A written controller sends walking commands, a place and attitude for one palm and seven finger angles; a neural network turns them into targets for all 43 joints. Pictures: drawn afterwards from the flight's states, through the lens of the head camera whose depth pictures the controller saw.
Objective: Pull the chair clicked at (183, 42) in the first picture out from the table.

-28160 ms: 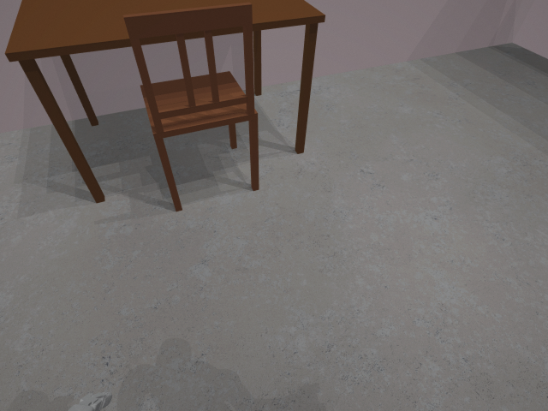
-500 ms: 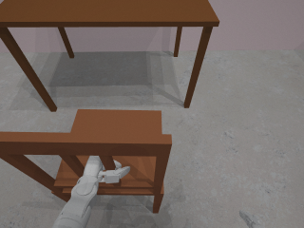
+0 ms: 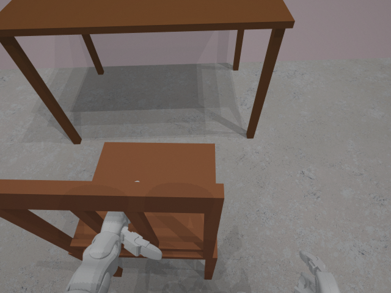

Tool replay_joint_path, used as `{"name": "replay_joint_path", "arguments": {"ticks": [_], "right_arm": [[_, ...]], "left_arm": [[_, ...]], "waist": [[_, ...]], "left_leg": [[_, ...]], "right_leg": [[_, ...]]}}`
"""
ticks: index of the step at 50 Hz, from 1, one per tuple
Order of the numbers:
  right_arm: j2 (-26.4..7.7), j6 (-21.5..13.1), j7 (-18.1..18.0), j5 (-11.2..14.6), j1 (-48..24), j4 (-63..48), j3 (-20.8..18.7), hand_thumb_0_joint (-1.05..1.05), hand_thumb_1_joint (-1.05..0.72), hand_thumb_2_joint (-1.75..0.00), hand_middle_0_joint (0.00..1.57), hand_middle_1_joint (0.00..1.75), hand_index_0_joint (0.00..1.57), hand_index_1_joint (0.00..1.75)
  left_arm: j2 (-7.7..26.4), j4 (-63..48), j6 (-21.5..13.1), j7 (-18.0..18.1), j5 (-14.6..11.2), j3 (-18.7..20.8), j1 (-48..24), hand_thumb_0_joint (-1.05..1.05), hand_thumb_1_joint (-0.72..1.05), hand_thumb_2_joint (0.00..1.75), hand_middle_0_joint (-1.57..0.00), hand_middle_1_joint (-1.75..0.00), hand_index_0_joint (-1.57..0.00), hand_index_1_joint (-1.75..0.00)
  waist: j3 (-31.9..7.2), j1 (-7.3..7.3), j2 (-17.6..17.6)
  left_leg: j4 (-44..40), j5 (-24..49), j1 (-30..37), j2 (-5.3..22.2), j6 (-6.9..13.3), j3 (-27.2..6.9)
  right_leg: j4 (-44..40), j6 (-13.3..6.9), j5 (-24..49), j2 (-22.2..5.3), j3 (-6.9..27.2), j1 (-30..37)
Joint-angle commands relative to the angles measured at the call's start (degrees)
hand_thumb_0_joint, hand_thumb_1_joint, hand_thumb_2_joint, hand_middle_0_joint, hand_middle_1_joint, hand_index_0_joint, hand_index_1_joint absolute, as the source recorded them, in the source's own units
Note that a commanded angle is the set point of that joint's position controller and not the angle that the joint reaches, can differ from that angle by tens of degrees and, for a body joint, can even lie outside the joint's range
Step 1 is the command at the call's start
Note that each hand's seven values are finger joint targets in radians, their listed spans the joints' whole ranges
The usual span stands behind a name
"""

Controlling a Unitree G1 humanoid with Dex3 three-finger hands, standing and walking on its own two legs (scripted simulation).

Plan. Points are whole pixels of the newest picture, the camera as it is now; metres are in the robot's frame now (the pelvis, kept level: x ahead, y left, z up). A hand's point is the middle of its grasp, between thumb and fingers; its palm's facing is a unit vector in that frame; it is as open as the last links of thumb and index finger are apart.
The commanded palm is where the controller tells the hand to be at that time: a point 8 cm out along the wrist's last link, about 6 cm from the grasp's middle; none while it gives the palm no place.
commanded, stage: draw the fingers out of the gap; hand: left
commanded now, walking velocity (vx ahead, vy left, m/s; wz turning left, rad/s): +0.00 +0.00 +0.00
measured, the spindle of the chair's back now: (101, 228) +0.27 +0.21 -0.05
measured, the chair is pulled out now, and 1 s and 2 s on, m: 0.58 0.58 0.58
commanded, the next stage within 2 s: draw the hand back to the body in 0.86 s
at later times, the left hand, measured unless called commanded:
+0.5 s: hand (137, 266) +0.19 +0.12 -0.05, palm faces -0.11 -0.99 -0.10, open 17.5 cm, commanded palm +0.18 +0.17 -0.02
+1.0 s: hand out of the picture +0.13 +0.12 -0.04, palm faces -0.09 -0.99 -0.09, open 17.5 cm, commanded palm +0.12 +0.17 -0.02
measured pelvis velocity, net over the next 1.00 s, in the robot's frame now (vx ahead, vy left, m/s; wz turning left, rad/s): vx -0.02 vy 0.01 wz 0.03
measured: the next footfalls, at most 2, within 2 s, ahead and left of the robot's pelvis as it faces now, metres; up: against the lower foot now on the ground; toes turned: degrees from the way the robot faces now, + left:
none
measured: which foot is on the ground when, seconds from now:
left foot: down 0.00-1.00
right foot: down 0.00-1.00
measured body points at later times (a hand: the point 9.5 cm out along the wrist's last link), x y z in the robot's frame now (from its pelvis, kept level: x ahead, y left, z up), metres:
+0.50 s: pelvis -0.01 +0.01 -0.01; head +0.03 +0.00 +0.44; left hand +0.19 +0.17 -0.03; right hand +0.15 -0.24 -0.09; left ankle -0.02 +0.14 -0.70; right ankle -0.02 -0.13 -0.70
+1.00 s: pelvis -0.02 +0.01 -0.03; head +0.02 +0.00 +0.42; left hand +0.13 +0.17 -0.03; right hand +0.16 -0.23 -0.09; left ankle -0.02 +0.14 -0.70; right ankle -0.02 -0.13 -0.70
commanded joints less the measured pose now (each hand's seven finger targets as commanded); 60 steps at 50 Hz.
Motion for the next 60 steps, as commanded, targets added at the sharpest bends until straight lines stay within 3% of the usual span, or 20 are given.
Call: {"name": "replay_joint_path", "arguments": {"ticks": [1,4,5,6,7,9,13,17,25,28,36,45,47,49,50,52,55,57,58,60], "right_arm": [[-7.6,-2.5,-0.6,0.2,-0.1,-8.0,-2.7,0.0,-0.9,-0.9,0.2,0.3,0.2,0.3],[-7.8,-2.2,-0.8,0.2,-0.6,-8.5,-2.6,0.0,-0.9,-0.9,0.2,0.3,0.2,0.3],[-8.1,-1.9,-1.1,0.2,-0.4,-8.1,-2.7,0.0,-0.9,-0.9,0.2,0.3,0.2,0.3],[-7.8,-1.8,-1.0,0.1,-0.7,-8.9,-2.6,0.0,-0.9,-0.9,0.2,0.3,0.2,0.3],[-7.9,-1.9,-1.2,0.2,-1.2,-9.4,-2.5,0.0,-0.9,-0.9,0.2,0.3,0.2,0.3],[-7.5,-2.2,-1.2,0.4,-1.6,-10.2,-2.4,0.0,-0.9,-0.9,0.2,0.3,0.2,0.3],[-7.3,-2.6,-1.3,0.5,-2.0,-11.4,-2.3,0.0,-0.9,-0.9,0.2,0.3,0.2,0.3],[-7.2,-2.9,-1.4,0.4,-2.7,-12.7,-2.2,0.0,-0.9,-0.9,0.2,0.3,0.2,0.3],[-6.8,-4.2,-2.1,0.1,-2.7,-14.1,-1.9,0.0,-0.9,-0.9,0.2,0.3,0.2,0.3],[-6.6,-4.4,-2.4,0.0,-2.9,-14.1,-1.6,0.0,-0.9,-0.9,0.2,0.3,0.2,0.3],[-6.1,-4.6,-2.8,0.2,-4.1,-15.6,-1.3,0.0,-0.9,-0.9,0.2,0.3,0.2,0.3],[-5.5,-5.0,-3.0,0.3,-4.3,-17.4,-1.5,0.0,-0.9,-0.9,0.2,0.3,0.2,0.3],[-5.3,-4.9,-3.1,0.2,-4.3,-17.4,-2.0,0.0,-0.9,-0.9,0.2,0.3,0.2,0.3],[-5.0,-4.9,-3.1,0.2,-4.1,-17.8,-1.9,0.0,-0.9,-0.9,0.2,0.3,0.2,0.3],[-4.0,-6.1,-3.1,0.2,-4.0,-17.2,-2.0,0.0,-0.9,-0.9,0.2,0.3,0.2,0.3],[-4.3,-6.9,-3.0,0.3,-3.8,-15.3,-2.5,0.0,-0.9,-0.9,0.2,0.3,0.2,0.3],[-3.6,-7.6,-2.4,0.7,-3.3,-14.5,-2.8,0.0,-0.9,-0.9,0.2,0.3,0.2,0.3],[-3.3,-7.5,-1.7,0.8,-3.8,-13.1,-3.6,0.0,-0.9,-0.9,0.2,0.3,0.2,0.3],[-3.1,-7.6,-1.1,0.8,-4.4,-12.7,-3.5,0.0,-0.9,-0.9,0.2,0.3,0.2,0.3],[-3.2,-7.9,-0.8,0.8,-5.0,-12.6,-3.8,0.0,-0.9,-0.9,0.2,0.3,0.2,0.3]], "left_arm": [[4.7,-13.6,-1.6,0.3,0.8,1.1,-5.0,0.0,-0.55,0.2,0.0,0.0,0.0,0.0],[5.8,-14.9,-0.4,1.0,1.0,1.8,-5.2,0.0,-0.55,0.2,0.0,0.0,0.0,0.0],[8.8,-13.3,-0.2,1.2,1.2,5.1,-5.3,0.0,-0.55,0.2,0.0,0.0,0.0,0.0],[6.6,-14.4,-0.1,0.8,1.1,3.1,-3.2,0.0,-0.55,0.2,0.0,0.0,0.0,0.0],[7.5,-15.6,0.1,0.7,0.8,3.9,-2.0,0.0,-0.55,0.2,0.0,0.0,0.0,0.0],[5.4,-18.5,0.0,0.3,0.5,1.5,-0.5,0.0,-0.55,0.2,0.0,0.0,0.0,0.0],[6.7,-22.5,0.5,0.3,0.5,2.0,7.7,0.0,-0.55,0.2,0.0,0.0,0.0,0.0],[4.8,-25.7,1.4,0.5,0.9,-0.9,11.2,0.0,-0.55,0.2,0.0,0.0,0.0,0.0],[4.5,-34.0,0.5,2.4,1.9,-2.6,17.5,0.0,-0.55,0.2,0.0,0.0,0.0,0.0],[5.0,-35.9,0.3,2.7,2.3,-3.1,18.5,0.0,-0.55,0.2,0.0,0.0,0.0,0.0],[4.5,-37.9,2.1,2.0,2.2,-4.1,25.3,0.0,-0.55,0.2,0.0,0.0,0.0,0.0],[3.2,-43.4,2.5,2.5,3.0,-6.7,32.2,0.0,-0.55,0.2,0.0,0.0,0.0,0.0],[4.3,-43.7,2.5,2.8,3.4,-5.2,35.4,0.0,-0.55,0.2,0.0,0.0,0.0,0.0],[4.0,-45.2,2.2,2.9,3.6,-6.0,36.1,0.0,-0.55,0.2,0.0,0.0,0.0,0.0],[-0.5,-53.5,-5.4,3.4,-3.1,-3.3,31.7,0.0,-0.55,0.2,0.0,0.0,0.0,0.0],[4.5,-51.1,-10.7,4.0,-2.7,1.1,35.9,0.0,-0.55,0.2,0.0,0.0,0.0,0.0],[3.1,-54.6,-17.2,3.6,-3.9,1.0,35.4,0.0,-0.55,0.2,0.0,0.0,0.0,0.0],[3.2,-52.8,-21.5,3.1,-3.8,2.3,37.6,0.0,-0.55,0.2,0.0,0.0,0.0,0.0],[1.5,-51.8,-23.8,2.3,-3.7,0.2,37.7,0.0,-0.55,0.2,0.0,0.0,0.0,0.0],[4.0,-56.0,-27.9,1.2,-4.3,1.7,35.7,0.0,-0.55,0.2,0.0,0.0,0.0,0.0]], "waist": [[-14.9,-0.36,-4.0],[-14.0,-0.5,-4.2],[-13.1,-0.37,-5.2],[-13.6,-0.07,-4.7],[-13.8,0.34,-3.7],[-14.8,0.15,-2.6],[-15.4,0.96,-1.3],[-12.0,0.31,-1.7],[-11.1,0.08,-4.2],[-10.3,-0.18,-1.9],[-8.9,0.08,-2.3],[-8.0,0.2,-2.1],[-8.9,1.0,-2.8],[-9.0,0.5,-3.3],[-8.3,1.09,-5.8],[-10.2,2.73,-3.2],[-12.3,2.9,1.8],[-11.9,3.46,1.3],[-11.0,2.99,1.1],[-13.3,3.31,2.2]], "left_leg": [[-3.0,23.5,6.7,-1.2,3.2,1.1],[-2.5,21.4,5.7,-1.5,3.3,1.1],[-2.2,20.7,4.7,-1.5,3.3,1.2],[-2.3,19.9,4.7,-1.7,3.3,1.3],[-2.3,20.2,4.5,-1.7,3.3,1.2],[-2.1,20.3,5.6,-1.7,3.4,1.2],[-1.7,21.0,5.5,-1.5,3.1,0.8],[-1.4,18.2,3.6,-1.5,3.2,0.1],[-0.4,13.3,1.7,-1.9,3.4,-1.0],[0.1,12.0,1.1,-2.1,3.4,-1.4],[0.8,6.9,-1.3,-2.3,3.4,-1.7],[2.0,6.3,-3.0,-2.5,3.6,-1.9],[2.2,7.6,-3.5,-2.4,3.6,-2.0],[3.0,7.6,-3.7,-2.5,3.7,-1.7],[5.1,8.4,-5.1,-3.0,3.1,-2.1],[5.6,9.5,-5.3,-2.9,3.0,-1.8],[6.5,12.1,-3.7,-2.9,2.6,-1.9],[7.7,13.3,-5.1,-2.5,2.4,-2.0],[8.4,13.0,-5.9,-2.4,2.3,-2.0],[9.1,12.6,-6.2,-2.3,2.3,-2.0]], "right_leg": [[-3.9,-0.8,29.8,0.0,-1.3,9.1],[-3.9,-0.7,28.4,0.0,-1.2,8.3],[-3.7,-0.7,27.8,0.1,-1.1,7.8],[-3.8,-0.6,26.7,0.1,-1.1,7.8],[-3.8,-1.0,26.7,0.0,-1.1,8.4],[-3.6,-0.8,26.0,-0.1,-1.1,8.1],[-3.0,-1.0,25.4,-0.1,-1.4,8.0],[-2.9,-1.0,21.5,0.1,-1.8,5.4],[-1.9,-0.9,14.7,0.4,-2.2,2.2],[-1.6,-1.0,12.7,0.4,-2.0,0.8],[-1.8,-1.0,6.5,0.5,-1.9,-1.0],[-0.9,-1.0,5.3,0.5,-1.8,-2.5],[-0.4,-1.2,6.6,0.6,-2.0,-1.5],[-0.2,-0.9,7.3,0.6,-1.6,-2.0],[1.1,-0.9,8.2,1.4,-3.0,-4.6],[2.5,-1.5,8.6,1.6,-2.8,-3.5],[4.4,-1.6,9.9,1.4,-2.6,-4.5],[5.4,-1.7,10.9,1.6,-2.4,-5.4],[6.2,-1.5,11.0,1.6,-2.4,-6.9],[7.0,-1.7,10.4,1.5,-1.8,-6.4]]}}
